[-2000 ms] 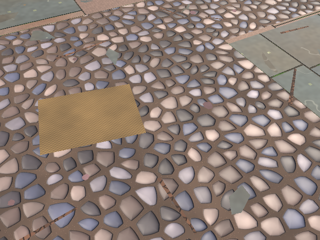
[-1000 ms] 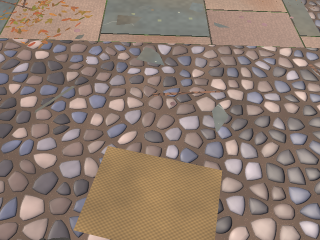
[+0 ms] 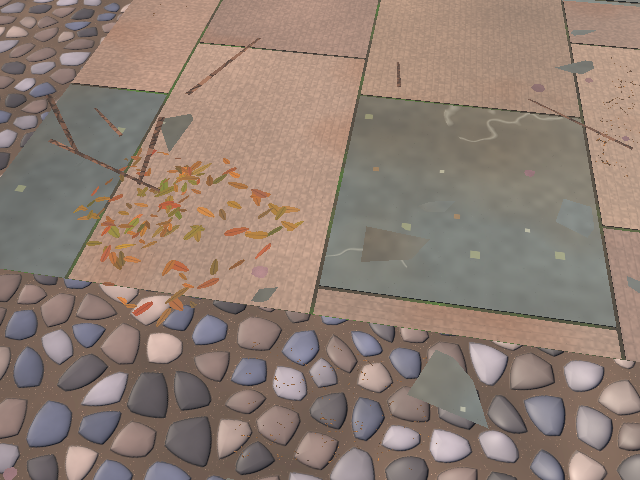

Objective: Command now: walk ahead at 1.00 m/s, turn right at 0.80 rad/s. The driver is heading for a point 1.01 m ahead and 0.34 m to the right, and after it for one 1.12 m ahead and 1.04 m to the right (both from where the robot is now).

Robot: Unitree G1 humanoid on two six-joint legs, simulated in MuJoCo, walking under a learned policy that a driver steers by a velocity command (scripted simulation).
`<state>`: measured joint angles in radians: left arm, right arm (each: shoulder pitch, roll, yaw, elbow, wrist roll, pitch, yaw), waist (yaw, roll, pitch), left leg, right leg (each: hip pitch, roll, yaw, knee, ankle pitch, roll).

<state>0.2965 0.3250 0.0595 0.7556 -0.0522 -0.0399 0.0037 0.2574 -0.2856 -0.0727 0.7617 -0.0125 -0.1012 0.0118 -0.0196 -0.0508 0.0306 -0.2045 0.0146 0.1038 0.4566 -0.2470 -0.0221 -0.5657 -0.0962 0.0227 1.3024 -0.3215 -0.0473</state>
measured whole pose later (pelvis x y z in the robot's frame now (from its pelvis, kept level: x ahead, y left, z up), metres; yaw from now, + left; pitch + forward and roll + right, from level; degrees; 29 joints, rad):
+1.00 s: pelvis +0.83 -0.25 +0.00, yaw -45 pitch +0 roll +4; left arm 0.06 0.29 0.02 0.63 -0.02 -0.07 -0.03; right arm 0.54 -0.28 -0.06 0.87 0.01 -0.10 0.02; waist -0.11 -0.04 0.03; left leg 0.00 -0.08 0.01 0.29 -0.29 0.02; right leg -0.73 -0.08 0.07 0.99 -0.15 -0.06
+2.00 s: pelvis +1.12 -0.71 +0.00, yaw -95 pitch +0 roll +2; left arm 0.20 0.33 0.07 0.61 -0.04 0.00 -0.02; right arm 0.44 -0.32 -0.06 0.76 -0.03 -0.08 -0.01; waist -0.09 -0.03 -0.02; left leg 0.05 0.01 0.16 0.30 -0.35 -0.02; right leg -0.87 -0.11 0.08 1.21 -0.03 0.02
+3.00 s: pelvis +0.94 -1.16 +0.00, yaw -115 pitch +0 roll +1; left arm 0.23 0.24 0.04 0.91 0.02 0.05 0.03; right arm 0.14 -0.22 -0.01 0.81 -0.02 -0.01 0.00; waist -0.01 0.01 0.03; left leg -0.35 0.00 0.02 0.49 -0.15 0.00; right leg -0.24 -0.01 0.05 0.58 -0.33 0.01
